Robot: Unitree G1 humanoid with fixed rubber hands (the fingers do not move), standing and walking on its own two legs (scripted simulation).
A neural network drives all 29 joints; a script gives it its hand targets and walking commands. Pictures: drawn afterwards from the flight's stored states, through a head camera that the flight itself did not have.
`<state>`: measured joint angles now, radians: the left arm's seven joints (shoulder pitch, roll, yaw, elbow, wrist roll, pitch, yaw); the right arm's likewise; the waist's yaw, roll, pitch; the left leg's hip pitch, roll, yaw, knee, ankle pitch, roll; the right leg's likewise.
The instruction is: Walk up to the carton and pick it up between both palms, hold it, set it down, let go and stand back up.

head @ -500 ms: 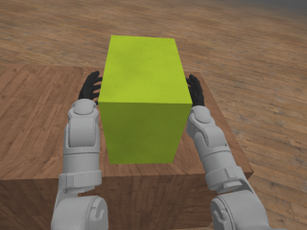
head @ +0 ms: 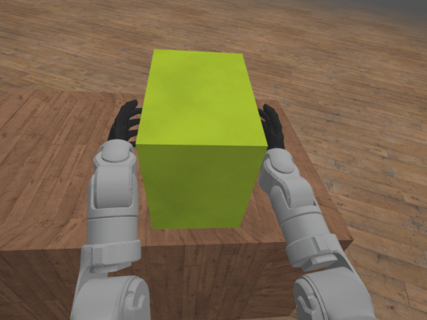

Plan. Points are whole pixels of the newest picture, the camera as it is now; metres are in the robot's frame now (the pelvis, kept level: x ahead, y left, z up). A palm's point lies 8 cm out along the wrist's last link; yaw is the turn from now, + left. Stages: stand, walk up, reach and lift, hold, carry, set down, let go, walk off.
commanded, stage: hold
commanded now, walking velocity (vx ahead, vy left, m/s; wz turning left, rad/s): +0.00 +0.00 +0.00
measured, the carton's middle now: (197, 140) +0.41 +0.01 +0.15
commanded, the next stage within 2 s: none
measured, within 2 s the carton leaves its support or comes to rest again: neither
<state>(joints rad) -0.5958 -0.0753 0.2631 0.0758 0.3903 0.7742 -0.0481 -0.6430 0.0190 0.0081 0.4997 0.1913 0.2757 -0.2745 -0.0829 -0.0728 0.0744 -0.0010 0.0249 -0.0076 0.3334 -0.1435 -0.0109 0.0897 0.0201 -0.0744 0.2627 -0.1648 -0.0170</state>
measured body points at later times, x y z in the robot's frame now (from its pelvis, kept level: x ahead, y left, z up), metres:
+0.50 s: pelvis +0.00 +0.00 +0.00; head -0.05 +0.04 +0.45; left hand +0.37 +0.15 +0.19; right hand +0.37 -0.13 +0.18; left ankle +0.04 +0.12 -0.75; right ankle +0.00 -0.10 -0.75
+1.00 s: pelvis +0.00 +0.00 +0.00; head -0.05 +0.03 +0.45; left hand +0.37 +0.14 +0.18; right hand +0.37 -0.13 +0.18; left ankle +0.04 +0.12 -0.75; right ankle +0.00 -0.10 -0.75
